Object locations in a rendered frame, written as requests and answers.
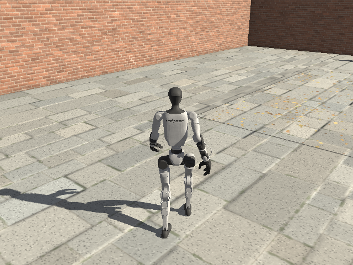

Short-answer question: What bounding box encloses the robot left hand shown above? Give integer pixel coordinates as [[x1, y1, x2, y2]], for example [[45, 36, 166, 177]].
[[150, 143, 163, 152]]

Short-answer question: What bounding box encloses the left robot upper arm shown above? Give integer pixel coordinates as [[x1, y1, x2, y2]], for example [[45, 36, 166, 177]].
[[151, 111, 164, 140]]

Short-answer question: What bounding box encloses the robot left forearm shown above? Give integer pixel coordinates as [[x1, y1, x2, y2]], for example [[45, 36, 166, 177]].
[[149, 132, 157, 147]]

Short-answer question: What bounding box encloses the robot right forearm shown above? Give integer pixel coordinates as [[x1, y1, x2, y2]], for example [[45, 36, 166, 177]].
[[196, 134, 210, 162]]

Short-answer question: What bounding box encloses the robot torso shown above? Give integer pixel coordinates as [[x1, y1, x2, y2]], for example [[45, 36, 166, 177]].
[[163, 109, 189, 166]]

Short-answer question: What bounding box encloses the right robot upper arm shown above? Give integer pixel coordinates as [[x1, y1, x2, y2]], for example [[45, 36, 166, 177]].
[[187, 111, 201, 142]]

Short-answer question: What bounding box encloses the robot right hand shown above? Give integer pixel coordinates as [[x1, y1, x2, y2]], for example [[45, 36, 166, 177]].
[[199, 159, 211, 176]]

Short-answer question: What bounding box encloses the left robot shin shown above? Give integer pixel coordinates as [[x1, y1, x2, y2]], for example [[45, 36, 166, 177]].
[[161, 190, 170, 231]]

